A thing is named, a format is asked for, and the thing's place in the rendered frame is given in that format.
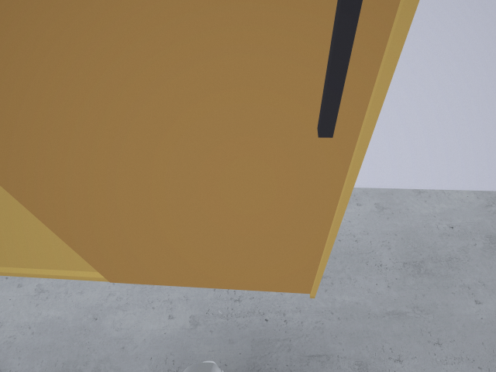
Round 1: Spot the wardrobe door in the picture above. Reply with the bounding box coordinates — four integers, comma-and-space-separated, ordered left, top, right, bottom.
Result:
0, 186, 97, 272
0, 0, 401, 294

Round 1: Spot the handle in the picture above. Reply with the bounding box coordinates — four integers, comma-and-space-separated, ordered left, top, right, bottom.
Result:
317, 0, 363, 138

